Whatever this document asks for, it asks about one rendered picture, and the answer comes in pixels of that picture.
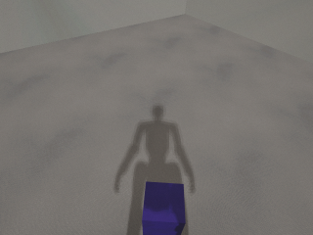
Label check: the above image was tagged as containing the carton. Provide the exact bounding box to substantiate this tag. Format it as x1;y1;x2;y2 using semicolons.
142;181;186;235

